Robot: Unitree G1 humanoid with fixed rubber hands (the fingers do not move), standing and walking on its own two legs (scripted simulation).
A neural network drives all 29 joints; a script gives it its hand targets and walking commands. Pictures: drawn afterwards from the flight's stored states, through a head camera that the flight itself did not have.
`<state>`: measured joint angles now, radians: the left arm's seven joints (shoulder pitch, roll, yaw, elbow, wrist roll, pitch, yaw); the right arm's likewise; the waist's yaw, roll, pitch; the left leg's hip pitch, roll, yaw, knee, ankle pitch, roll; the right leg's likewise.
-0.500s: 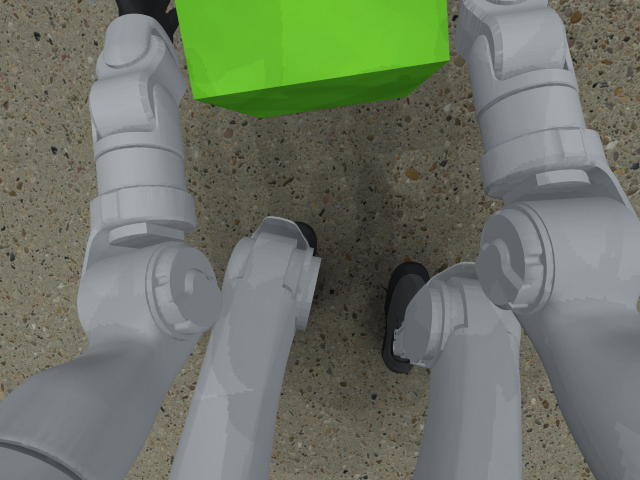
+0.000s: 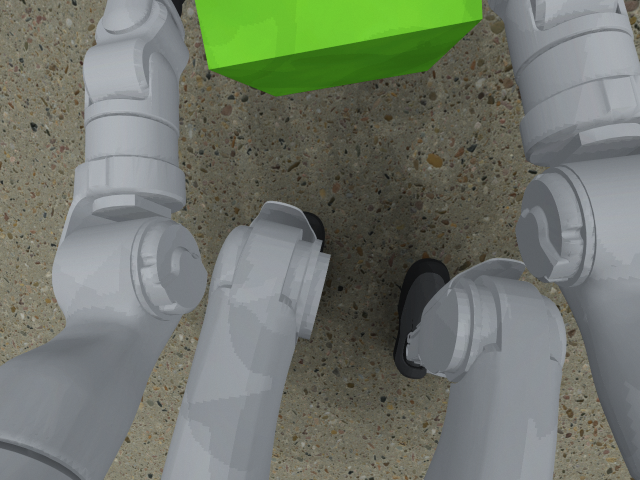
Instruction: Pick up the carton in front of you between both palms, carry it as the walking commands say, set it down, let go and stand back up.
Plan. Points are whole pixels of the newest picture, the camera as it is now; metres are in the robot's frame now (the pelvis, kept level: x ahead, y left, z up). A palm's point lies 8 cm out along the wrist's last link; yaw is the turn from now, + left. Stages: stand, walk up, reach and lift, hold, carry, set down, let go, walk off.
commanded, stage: set down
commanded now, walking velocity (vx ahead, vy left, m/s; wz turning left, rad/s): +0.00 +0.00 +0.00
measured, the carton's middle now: out of the picture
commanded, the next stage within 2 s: none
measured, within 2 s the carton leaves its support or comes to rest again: rests again in 0.22 s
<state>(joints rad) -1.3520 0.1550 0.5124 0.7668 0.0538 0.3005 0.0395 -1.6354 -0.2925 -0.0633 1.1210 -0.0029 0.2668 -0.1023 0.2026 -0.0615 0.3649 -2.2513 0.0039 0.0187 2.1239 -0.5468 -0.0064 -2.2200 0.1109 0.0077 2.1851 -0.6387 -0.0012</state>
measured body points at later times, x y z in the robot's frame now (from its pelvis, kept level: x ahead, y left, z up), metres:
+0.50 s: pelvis -0.01 -0.01 -0.01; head +0.37 +0.02 +0.22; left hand +0.49 +0.28 -0.18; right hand +0.60 -0.01 -0.19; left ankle +0.12 +0.12 -0.35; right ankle +0.09 -0.11 -0.35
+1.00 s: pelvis -0.01 -0.01 -0.01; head +0.38 +0.02 +0.20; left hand +0.48 +0.30 -0.20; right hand +0.61 -0.05 -0.21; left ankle +0.12 +0.12 -0.35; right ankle +0.09 -0.11 -0.35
